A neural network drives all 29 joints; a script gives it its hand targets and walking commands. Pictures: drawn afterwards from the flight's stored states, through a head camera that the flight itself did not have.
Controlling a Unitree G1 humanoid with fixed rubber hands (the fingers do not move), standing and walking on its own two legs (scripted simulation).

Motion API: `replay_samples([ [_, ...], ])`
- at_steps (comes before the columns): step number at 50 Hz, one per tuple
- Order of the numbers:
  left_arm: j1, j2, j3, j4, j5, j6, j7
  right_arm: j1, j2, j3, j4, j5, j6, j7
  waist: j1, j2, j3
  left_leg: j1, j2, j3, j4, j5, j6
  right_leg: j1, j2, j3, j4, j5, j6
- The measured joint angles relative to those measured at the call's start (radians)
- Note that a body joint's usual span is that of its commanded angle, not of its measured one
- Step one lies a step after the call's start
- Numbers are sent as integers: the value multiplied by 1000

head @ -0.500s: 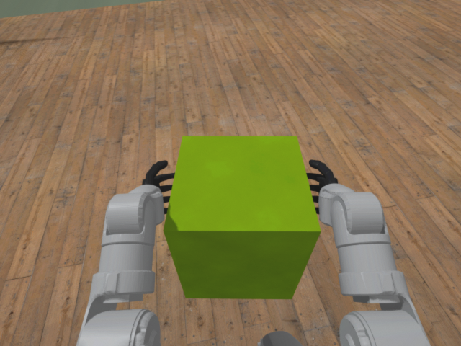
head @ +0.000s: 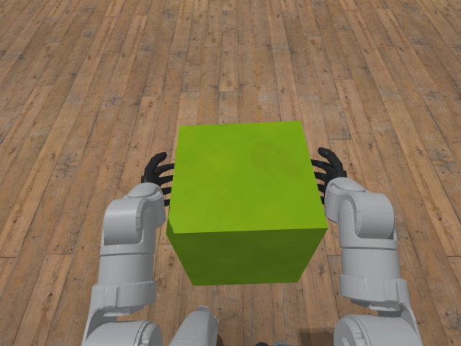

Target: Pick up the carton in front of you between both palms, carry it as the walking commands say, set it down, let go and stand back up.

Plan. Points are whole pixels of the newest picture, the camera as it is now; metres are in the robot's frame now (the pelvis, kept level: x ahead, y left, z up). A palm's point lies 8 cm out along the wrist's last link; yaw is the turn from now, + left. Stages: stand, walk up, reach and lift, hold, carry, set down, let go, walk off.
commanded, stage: carry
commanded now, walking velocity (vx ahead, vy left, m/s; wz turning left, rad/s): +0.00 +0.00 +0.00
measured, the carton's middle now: (242, 209) +0.36 +0.03 -0.02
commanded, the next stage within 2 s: none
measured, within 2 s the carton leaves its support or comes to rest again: neither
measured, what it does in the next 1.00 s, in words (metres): steps on the spot: left foot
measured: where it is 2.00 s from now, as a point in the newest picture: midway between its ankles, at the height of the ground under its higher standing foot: outside the picture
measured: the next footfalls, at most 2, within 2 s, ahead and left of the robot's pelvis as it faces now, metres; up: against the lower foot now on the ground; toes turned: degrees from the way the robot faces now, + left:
left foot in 0.08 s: +0.17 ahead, +0.12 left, +0.00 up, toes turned +0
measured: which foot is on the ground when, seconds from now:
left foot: up 0.00-0.06, down 0.08-1.00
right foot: down 0.00-1.00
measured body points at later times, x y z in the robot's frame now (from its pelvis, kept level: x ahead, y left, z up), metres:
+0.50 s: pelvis +0.11 +0.02 +0.00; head +0.10 +0.02 +0.45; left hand +0.48 +0.15 +0.12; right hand +0.47 -0.15 +0.12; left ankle +0.13 +0.12 -0.73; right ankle +0.07 -0.09 -0.73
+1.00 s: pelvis +0.07 +0.01 +0.00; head +0.05 +0.01 +0.45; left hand +0.43 +0.16 +0.13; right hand +0.43 -0.14 +0.13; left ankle +0.13 +0.12 -0.73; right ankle +0.07 -0.09 -0.73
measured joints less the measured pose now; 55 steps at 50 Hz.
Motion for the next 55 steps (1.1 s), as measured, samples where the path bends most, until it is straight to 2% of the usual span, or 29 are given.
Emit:
replay_samples([
  [3,12,-5,-3,-19,-13,-25,0,46,20,-3,-61,-13,-21,2,4,-3,-4,51,-12,30,-203,151,22,29,-3,3,42,-63,13],
  [4,16,-4,-5,-23,-18,-30,0,58,26,-4,-73,-18,-27,3,-1,-2,-14,90,-15,44,-290,243,34,38,-1,2,67,-88,18],
  [5,14,4,-10,-23,-23,-34,0,67,35,-6,-80,-23,-37,4,-9,-19,-22,118,-24,53,-322,259,31,41,-12,6,98,-117,25],
  [7,2,21,-15,-15,-33,-38,-1,68,42,-2,-78,-32,-53,5,-28,-50,-32,140,-46,66,-310,200,27,43,-34,28,151,-159,53],
  [10,-21,35,-23,-6,-35,-25,-3,56,32,7,-74,-34,-45,5,-56,-36,-53,175,-46,69,-328,162,33,39,-37,66,177,-259,76],
  [12,-46,34,-23,0,-28,-8,-3,48,18,10,-79,-28,-28,5,-68,-18,-69,199,-41,70,-351,162,26,57,-47,74,97,-212,88],
  [15,-79,27,-15,17,-8,18,-10,26,-5,14,-69,-16,-1,5,-83,0,-100,227,-39,72,-354,140,19,106,-61,67,-24,-41,100],
  [21,-102,15,6,97,40,69,-26,-42,-41,16,56,2,58,7,-99,9,-181,258,-30,76,-333,103,11,129,-53,69,10,-95,89],
  [26,-100,20,14,176,56,95,-33,-89,-50,19,192,-6,76,15,-96,-5,-215,272,-26,79,-322,88,3,145,-50,72,18,-117,87],
  [29,-95,27,8,195,51,106,-34,-96,-52,24,223,-8,85,17,-89,-8,-211,279,-22,77,-320,91,0,153,-46,69,19,-113,83],
  [39,-124,43,-1,208,36,128,-34,-106,-48,15,206,-18,115,17,-69,-5,-189,282,-17,70,-339,127,-4,154,-41,62,6,-80,78],
  [55,-144,39,10,225,45,142,-34,-120,-51,6,220,-17,128,18,-84,-2,-183,276,-17,70,-377,183,-2,139,-42,61,-13,-34,81],
])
